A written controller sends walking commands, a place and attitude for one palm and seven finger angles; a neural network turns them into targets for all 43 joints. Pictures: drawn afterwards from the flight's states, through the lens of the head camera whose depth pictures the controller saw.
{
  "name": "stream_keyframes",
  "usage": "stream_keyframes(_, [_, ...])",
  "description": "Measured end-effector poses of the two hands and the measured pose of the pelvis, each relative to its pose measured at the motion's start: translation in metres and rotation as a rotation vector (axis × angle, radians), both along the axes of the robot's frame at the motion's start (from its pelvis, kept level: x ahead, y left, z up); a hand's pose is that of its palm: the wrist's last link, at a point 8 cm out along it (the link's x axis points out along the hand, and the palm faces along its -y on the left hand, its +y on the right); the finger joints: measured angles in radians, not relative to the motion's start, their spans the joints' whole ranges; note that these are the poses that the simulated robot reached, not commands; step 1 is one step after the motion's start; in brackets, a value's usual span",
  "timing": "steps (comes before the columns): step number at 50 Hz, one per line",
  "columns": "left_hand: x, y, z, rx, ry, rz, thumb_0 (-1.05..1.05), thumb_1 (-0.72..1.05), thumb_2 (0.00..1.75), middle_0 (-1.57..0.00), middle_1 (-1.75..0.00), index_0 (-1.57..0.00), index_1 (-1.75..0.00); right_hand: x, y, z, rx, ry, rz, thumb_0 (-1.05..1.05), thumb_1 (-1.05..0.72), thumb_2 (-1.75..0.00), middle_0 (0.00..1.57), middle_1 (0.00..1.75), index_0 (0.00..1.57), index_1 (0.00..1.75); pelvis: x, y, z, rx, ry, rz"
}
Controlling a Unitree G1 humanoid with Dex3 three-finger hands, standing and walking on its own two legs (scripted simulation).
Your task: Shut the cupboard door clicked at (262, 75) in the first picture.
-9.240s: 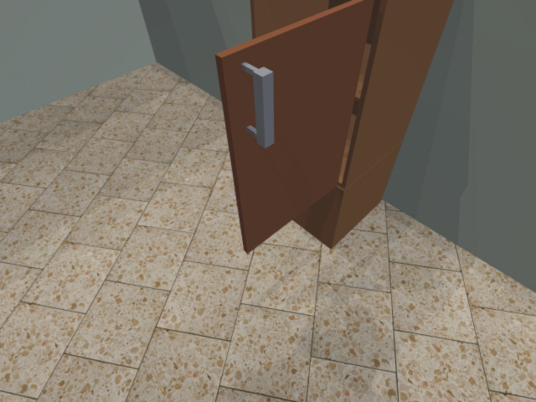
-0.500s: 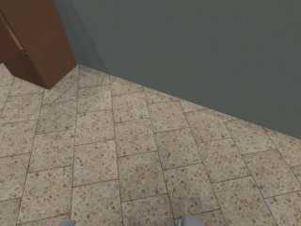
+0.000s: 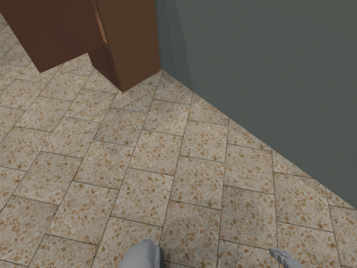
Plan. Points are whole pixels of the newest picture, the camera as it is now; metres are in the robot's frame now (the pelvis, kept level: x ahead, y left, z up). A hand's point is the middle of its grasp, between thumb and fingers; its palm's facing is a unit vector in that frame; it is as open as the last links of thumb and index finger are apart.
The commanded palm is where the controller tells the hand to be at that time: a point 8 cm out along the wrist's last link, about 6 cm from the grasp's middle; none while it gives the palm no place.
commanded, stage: walk to a spot facing it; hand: left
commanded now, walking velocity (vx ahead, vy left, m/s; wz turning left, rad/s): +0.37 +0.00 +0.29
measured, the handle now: out of the picture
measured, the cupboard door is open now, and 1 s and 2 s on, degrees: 88 88 88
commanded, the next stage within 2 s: turn to face it in 1.10 s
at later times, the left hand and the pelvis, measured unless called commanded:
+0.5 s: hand (120, 178) +0.35 +0.21 -0.15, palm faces +0.03 -0.98 -0.18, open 7.3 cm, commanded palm none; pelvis +0.24 +0.03 +0.00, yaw +4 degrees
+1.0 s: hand (124, 170) +0.39 +0.21 -0.18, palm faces +0.31 -0.93 -0.19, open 7.2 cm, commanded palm none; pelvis +0.48 +0.05 +0.00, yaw +15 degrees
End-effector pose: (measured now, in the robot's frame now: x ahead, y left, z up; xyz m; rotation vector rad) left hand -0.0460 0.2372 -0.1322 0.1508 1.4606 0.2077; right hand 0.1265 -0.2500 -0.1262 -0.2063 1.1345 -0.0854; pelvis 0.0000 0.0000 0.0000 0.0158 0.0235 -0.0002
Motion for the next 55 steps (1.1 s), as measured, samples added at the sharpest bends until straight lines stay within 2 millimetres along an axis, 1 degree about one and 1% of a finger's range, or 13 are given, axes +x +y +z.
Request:
stream_keyframes(4, [-0.008, 0.012, -0.017, -0.038, 0.130, 0.066, 0.00, 0.92, 0.89, -0.20, -0.30, -0.20, -0.30, 0.081, 0.030, -0.005, -0.019, -0.125, 0.072, 0.00, -0.91, -0.90, 0.20, 0.30, 0.20, 0.30, 0.045, 0.022, -0.020, -0.019, -0.003, 0.023])
stream_keyframes(7, [0.023, 0.023, -0.025, -0.042, 0.131, 0.088, 0.00, 0.91, 0.89, -0.20, -0.30, -0.20, -0.30, 0.102, 0.046, -0.005, -0.028, -0.137, 0.075, 0.00, -0.91, -0.90, 0.20, 0.30, 0.20, 0.30, 0.068, 0.030, -0.021, -0.010, -0.017, 0.032])
stream_keyframes(12, [0.126, 0.032, -0.016, -0.049, -0.054, 0.064, 0.01, 0.91, 0.89, -0.20, -0.30, -0.20, -0.30, 0.093, 0.064, -0.003, -0.014, -0.014, 0.051, 0.00, -0.90, -0.90, 0.20, 0.30, 0.20, 0.30, 0.108, 0.040, -0.003, -0.011, -0.018, 0.051])
stream_keyframes(19, [0.271, 0.036, 0.002, -0.046, -0.256, -0.009, 0.00, 0.93, 0.89, -0.20, -0.30, -0.20, -0.30, 0.067, 0.051, 0.002, -0.035, 0.165, -0.065, -0.01, -0.94, -0.90, 0.20, 0.30, 0.21, 0.30, 0.173, 0.040, 0.009, -0.008, -0.016, 0.066])
stream_keyframes(26, [0.409, 0.021, 0.010, -0.034, -0.370, -0.109, 0.00, 0.92, 0.90, -0.20, -0.30, -0.20, -0.30, 0.044, 0.047, -0.005, 0.000, 0.394, -0.149, 0.00, -0.92, -0.90, 0.20, 0.30, 0.20, 0.30, 0.247, 0.024, 0.003, 0.000, -0.010, 0.076])
stream_keyframes(29, [0.465, 0.008, 0.008, -0.023, -0.424, -0.138, 0.00, 0.92, 0.90, -0.20, -0.30, -0.20, -0.30, 0.046, 0.044, -0.012, 0.025, 0.493, -0.170, 0.00, -0.91, -0.90, 0.20, 0.30, 0.20, 0.30, 0.284, 0.011, -0.008, 0.001, -0.011, 0.091])
stream_keyframes(31, [0.488, 0.001, 0.006, -0.013, -0.466, -0.125, 0.00, 0.91, 0.89, -0.20, -0.30, -0.20, -0.30, 0.059, 0.040, -0.016, 0.039, 0.545, -0.169, 0.00, -0.91, -0.90, 0.20, 0.30, 0.20, 0.30, 0.304, 0.003, -0.013, -0.002, -0.019, 0.110])
stream_keyframes(35, [0.489, -0.010, 0.007, -0.016, -0.425, -0.050, 0.00, 0.91, 0.89, -0.20, -0.30, -0.20, -0.30, 0.126, 0.030, -0.017, 0.035, 0.511, -0.127, 0.01, -0.91, -0.90, 0.20, 0.30, 0.20, 0.30, 0.339, -0.001, -0.005, -0.015, -0.029, 0.147])
stream_keyframes(37, [0.478, -0.015, 0.005, -0.027, -0.361, -0.006, 0.00, 0.91, 0.89, -0.20, -0.30, -0.20, -0.30, 0.174, 0.027, -0.016, 0.032, 0.448, -0.095, 0.01, -0.91, -0.90, 0.20, 0.30, 0.20, 0.30, 0.357, -0.001, 0.001, -0.018, -0.023, 0.166])
stream_keyframes(44, [0.452, 0.016, 0.004, 0.032, -0.225, 0.160, -0.05, 0.97, 0.89, -0.20, -0.30, -0.20, -0.30, 0.357, 0.039, -0.010, 0.009, 0.210, 0.068, 0.01, -0.92, -0.90, 0.20, 0.30, 0.20, 0.30, 0.420, 0.012, 0.007, -0.025, -0.009, 0.235])
stream_keyframes(51, [0.419, 0.024, -0.021, -0.053, 0.024, 0.283, -0.02, 0.93, 0.89, -0.20, -0.30, -0.20, -0.30, 0.530, 0.090, -0.002, -0.038, -0.008, 0.232, 0.01, -0.93, -0.90, 0.19, 0.30, 0.20, 0.30, 0.492, 0.057, -0.009, -0.021, -0.022, 0.270])
stream_keyframes(53, [0.420, 0.030, -0.029, -0.084, 0.085, 0.305, -0.01, 0.92, 0.89, -0.20, -0.30, -0.20, -0.30, 0.565, 0.108, -0.004, -0.053, -0.074, 0.256, 0.01, -0.92, -0.90, 0.19, 0.30, 0.20, 0.30, 0.510, 0.074, -0.018, -0.025, -0.025, 0.276])
stream_keyframes(55, [0.434, 0.039, -0.030, -0.093, 0.101, 0.314, 0.00, 0.92, 0.89, -0.20, -0.30, -0.20, -0.30, 0.584, 0.123, 0.000, -0.059, -0.097, 0.266, 0.00, -0.92, -0.90, 0.20, 0.30, 0.20, 0.30, 0.525, 0.084, -0.017, -0.020, -0.028, 0.281])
